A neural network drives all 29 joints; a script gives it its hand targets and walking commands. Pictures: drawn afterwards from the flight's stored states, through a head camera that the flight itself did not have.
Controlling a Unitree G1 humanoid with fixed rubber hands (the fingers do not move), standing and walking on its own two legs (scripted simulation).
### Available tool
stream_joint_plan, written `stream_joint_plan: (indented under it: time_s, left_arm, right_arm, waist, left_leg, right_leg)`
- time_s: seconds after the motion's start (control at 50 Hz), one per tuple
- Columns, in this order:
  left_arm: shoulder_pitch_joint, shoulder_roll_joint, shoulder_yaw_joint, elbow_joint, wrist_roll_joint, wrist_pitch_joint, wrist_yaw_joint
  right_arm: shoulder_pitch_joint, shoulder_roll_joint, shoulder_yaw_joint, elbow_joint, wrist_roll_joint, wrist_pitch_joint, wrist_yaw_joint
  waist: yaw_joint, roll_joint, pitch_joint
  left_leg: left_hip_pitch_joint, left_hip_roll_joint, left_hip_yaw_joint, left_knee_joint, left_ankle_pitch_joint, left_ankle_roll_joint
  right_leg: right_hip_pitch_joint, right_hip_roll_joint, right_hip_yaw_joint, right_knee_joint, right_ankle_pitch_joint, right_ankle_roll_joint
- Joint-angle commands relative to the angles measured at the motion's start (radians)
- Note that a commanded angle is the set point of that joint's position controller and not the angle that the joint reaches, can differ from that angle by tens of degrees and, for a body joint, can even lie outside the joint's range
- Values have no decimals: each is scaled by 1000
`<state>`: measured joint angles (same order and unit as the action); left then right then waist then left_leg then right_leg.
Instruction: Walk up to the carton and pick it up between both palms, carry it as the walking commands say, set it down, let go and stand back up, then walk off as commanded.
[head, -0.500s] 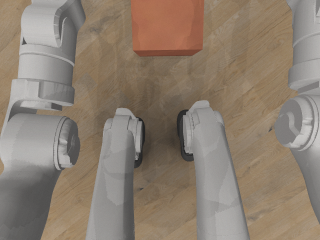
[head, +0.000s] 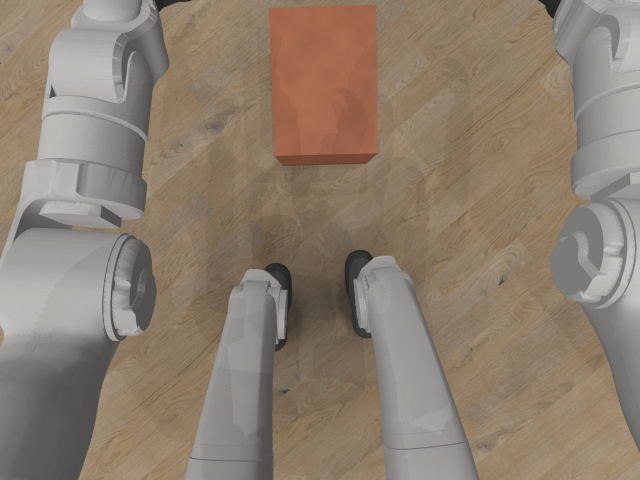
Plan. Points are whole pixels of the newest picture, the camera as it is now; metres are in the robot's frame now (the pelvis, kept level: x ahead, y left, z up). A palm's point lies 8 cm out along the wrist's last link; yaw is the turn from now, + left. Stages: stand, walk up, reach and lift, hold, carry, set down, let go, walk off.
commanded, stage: let go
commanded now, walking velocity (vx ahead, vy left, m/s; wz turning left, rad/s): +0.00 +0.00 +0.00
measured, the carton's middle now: (323, 95) +0.60 -0.04 -0.53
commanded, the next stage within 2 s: stand in 1.40 s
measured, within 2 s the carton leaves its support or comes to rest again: neither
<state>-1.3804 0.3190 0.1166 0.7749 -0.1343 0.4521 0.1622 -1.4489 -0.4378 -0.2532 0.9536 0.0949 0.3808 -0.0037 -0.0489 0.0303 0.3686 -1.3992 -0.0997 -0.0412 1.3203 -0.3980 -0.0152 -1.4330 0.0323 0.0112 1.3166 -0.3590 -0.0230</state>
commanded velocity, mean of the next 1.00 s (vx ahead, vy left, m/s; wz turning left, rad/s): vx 0.00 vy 0.00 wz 0.00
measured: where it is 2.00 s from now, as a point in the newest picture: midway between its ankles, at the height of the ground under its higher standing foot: (320, 315)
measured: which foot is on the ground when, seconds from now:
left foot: down 0.00-1.00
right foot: down 0.00-1.00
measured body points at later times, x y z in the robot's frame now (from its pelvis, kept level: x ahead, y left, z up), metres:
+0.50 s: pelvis +0.10 +0.00 +0.09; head +0.31 -0.01 +0.49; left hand +0.49 +0.19 -0.01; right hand +0.47 -0.27 -0.01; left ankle +0.11 +0.11 -0.58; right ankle +0.12 -0.10 -0.58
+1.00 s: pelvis +0.08 +0.01 +0.14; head +0.09 +0.01 +0.59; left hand +0.28 +0.25 +0.06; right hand +0.28 -0.23 +0.07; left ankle +0.11 +0.11 -0.59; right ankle +0.12 -0.10 -0.59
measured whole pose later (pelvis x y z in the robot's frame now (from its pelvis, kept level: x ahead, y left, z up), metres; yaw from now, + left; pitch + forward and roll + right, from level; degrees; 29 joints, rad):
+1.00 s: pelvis +0.08 +0.01 +0.14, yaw -1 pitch +0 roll -1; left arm 0.14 0.18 0.11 0.55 0.00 0.11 -0.04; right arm 0.08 -0.23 -0.04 0.51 0.02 0.14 0.10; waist -0.05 0.03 0.01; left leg -0.35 -0.06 -0.05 0.67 -0.32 0.03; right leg -0.37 0.03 0.01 0.65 -0.28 -0.01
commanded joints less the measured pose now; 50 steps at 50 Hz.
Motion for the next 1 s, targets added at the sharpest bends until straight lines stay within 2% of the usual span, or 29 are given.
stream_joint_plan:
  time_s: [0.0,0.06,0.1,0.16,0.18,0.2,0.22,0.24,0.26,0.3,0.32,0.34,0.36,0.38,0.4,0.42,0.46,0.48,0.5,0.58,0.62,0.64,0.68,0.7,0.72,0.78,0.9,0.94,0.98]
  left_arm:
    - [-130,17,119,154,94,-105,-56]
    - [26,36,171,211,170,-162,-65]
    - [-50,15,203,-15,188,-218,-56]
    - [226,-73,132,-119,213,-243,-44]
    - [191,-26,141,-257,198,-267,-37]
    - [324,-54,118,-268,201,-270,-33]
    - [287,-47,113,-233,160,-267,-30]
    - [225,-12,114,-384,186,-283,-34]
    - [373,-52,57,-408,176,-278,-37]
    - [449,-53,15,-388,180,-264,-58]
    - [797,-91,-12,-363,211,-264,-59]
    - [712,-69,5,-307,212,-277,-72]
    - [730,-93,-13,-281,195,-284,-93]
    - [728,-103,-4,-278,168,-311,-94]
    - [718,-123,-9,-242,160,-328,-102]
    - [741,-131,-32,-243,128,-343,-112]
    - [770,-131,0,-187,112,-351,-111]
    - [806,-102,-34,-282,105,-358,-114]
    - [991,-130,-45,-251,103,-353,-121]
    - [1164,-54,8,-389,170,-391,-125]
    - [1199,-80,-6,-344,187,-392,-134]
    - [1347,-78,-41,-430,175,-412,-141]
    - [1339,-76,-80,-478,164,-418,-154]
    - [1313,-56,-79,-488,157,-426,-155]
    - [1329,-55,-60,-439,147,-413,-171]
    - [1307,-70,-51,-395,122,-388,-180]
    - [1443,-78,-107,-443,105,-358,-218]
    - [1481,-66,-65,-488,134,-375,-223]
    - [1513,-84,-83,-487,155,-359,-220]
  right_arm:
    - [-178,-102,15,-63,-72,-122,31]
    - [64,-12,-68,60,-149,-153,47]
    - [34,7,-61,-20,-153,-204,65]
    - [284,46,-23,-74,-127,-224,85]
    - [320,-9,-27,-163,-134,-233,73]
    - [425,4,-6,-227,-125,-244,70]
    - [377,6,-28,-221,-129,-249,64]
    - [346,-36,-47,-306,-149,-251,63]
    - [500,-59,-14,-350,-178,-249,63]
    - [593,-10,21,-329,-131,-239,77]
    - [827,11,78,-460,-125,-249,86]
    - [722,52,108,-383,-88,-253,95]
    - [804,78,100,-342,-92,-253,109]
    - [761,96,132,-409,-67,-272,114]
    - [771,125,118,-366,-71,-288,117]
    - [747,134,152,-433,-57,-299,112]
    - [780,120,151,-361,-50,-312,105]
    - [885,141,159,-353,-22,-306,110]
    - [1026,118,174,-392,-54,-310,113]
    - [1227,113,144,-493,-68,-337,105]
    - [1292,136,132,-416,-96,-334,99]
    - [1399,111,152,-603,-94,-357,90]
    - [1467,136,178,-549,-86,-341,83]
    - [1376,140,217,-617,-43,-360,90]
    - [1363,131,222,-641,-61,-352,87]
    - [1345,145,229,-581,-54,-313,93]
    - [1522,137,259,-583,-55,-259,96]
    - [1540,116,205,-697,-112,-260,94]
    - [1569,106,209,-700,-94,-247,110]
  waist:
    - [-26,-80,-1393]
    - [-16,-64,-1206]
    - [11,-128,-1281]
    - [7,15,-1598]
    - [-25,-20,-1728]
    - [-3,-57,-1773]
    - [-38,-137,-1656]
    - [-18,-45,-1664]
    - [-62,-71,-1719]
    - [-58,-11,-1489]
    - [-10,-21,-1599]
    - [38,-96,-1279]
    - [2,-51,-1096]
    - [15,-118,-1070]
    - [38,-49,-1027]
    - [42,-121,-1049]
    - [34,-103,-1086]
    - [60,-6,-1184]
    - [33,-71,-1211]
    - [41,-66,-1193]
    - [19,-56,-942]
    - [14,-56,-1076]
    - [-10,-63,-870]
    - [41,-38,-798]
    - [15,-91,-714]
    - [35,-39,-475]
    - [41,69,-300]
    - [45,-27,-377]
    - [67,84,-299]
  left_leg:
    - [248,4,43,-282,132,-16]
    - [217,3,34,-361,197,-19]
    - [314,11,7,-367,389,-17]
    - [676,28,10,-397,664,-39]
    - [702,38,-9,-355,781,-40]
    - [617,45,-4,-389,769,-38]
    - [423,54,-1,-429,598,-33]
    - [504,38,-1,-440,616,-39]
    - [638,32,-5,-451,635,-38]
    - [745,52,-23,-499,459,-33]
    - [888,61,-17,-537,503,-30]
    - [673,63,-10,-560,327,2]
    - [601,64,0,-598,262,0]
    - [523,48,15,-590,315,8]
    - [482,53,4,-580,472,-6]
    - [469,54,-1,-579,491,6]
    - [536,57,-6,-595,500,-7]
    - [695,59,-14,-598,607,-23]
    - [770,58,-8,-595,540,-28]
    - [936,58,-18,-647,646,-15]
    - [920,64,-8,-708,542,-7]
    - [1083,65,-18,-709,602,-10]
    - [1014,79,-17,-766,436,0]
    - [1012,75,-12,-772,430,5]
    - [941,79,-9,-792,264,26]
    - [871,96,0,-896,30,30]
    - [847,171,-40,-1068,-192,44]
    - [846,157,-39,-1072,-136,49]
    - [791,204,-68,-1155,-250,79]
  right_leg:
    - [797,-20,34,-282,319,24]
    - [701,-3,7,-315,406,42]
    - [706,13,21,-331,521,35]
    - [875,17,25,-356,747,33]
    - [926,19,43,-340,870,27]
    - [1072,9,62,-331,995,26]
    - [1130,-14,75,-326,991,30]
    - [1056,-1,69,-345,906,16]
    - [1110,16,53,-383,872,20]
    - [877,4,44,-481,567,21]
    - [1029,-1,44,-498,620,17]
    - [945,-29,63,-516,474,30]
    - [890,-25,47,-559,427,25]
    - [958,-34,53,-544,534,24]
    - [943,-45,58,-522,720,16]
    - [1040,-31,51,-499,787,22]
    - [1068,-36,64,-517,781,23]
    - [1059,-23,39,-525,775,35]
    - [1124,-22,50,-546,723,31]
    - [1133,-3,31,-602,693,48]
    - [1074,-4,8,-674,552,61]
    - [1210,10,2,-675,593,58]
    - [1197,5,6,-722,468,47]
    - [1170,3,-20,-709,431,50]
    - [1197,-14,6,-753,323,47]
    - [1197,-6,-11,-783,116,39]
    - [1438,29,-52,-774,79,45]
    - [1537,48,-60,-789,126,55]
    - [1643,65,-78,-748,138,61]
